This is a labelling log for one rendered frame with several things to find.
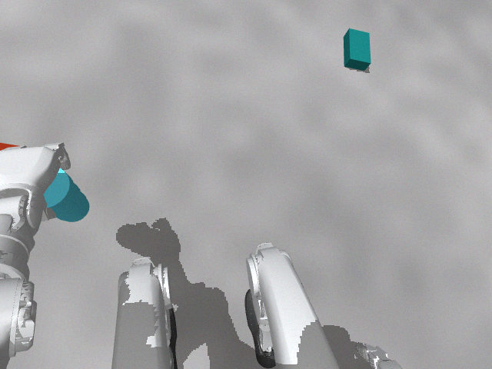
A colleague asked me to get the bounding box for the left robot arm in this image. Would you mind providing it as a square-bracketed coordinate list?
[0, 183, 45, 369]

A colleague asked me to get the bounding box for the right robot foot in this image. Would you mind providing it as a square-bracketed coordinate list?
[244, 289, 276, 368]

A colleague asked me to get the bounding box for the right robot hand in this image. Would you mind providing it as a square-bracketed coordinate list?
[355, 343, 402, 369]

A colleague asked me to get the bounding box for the left robot hand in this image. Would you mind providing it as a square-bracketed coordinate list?
[0, 142, 71, 221]

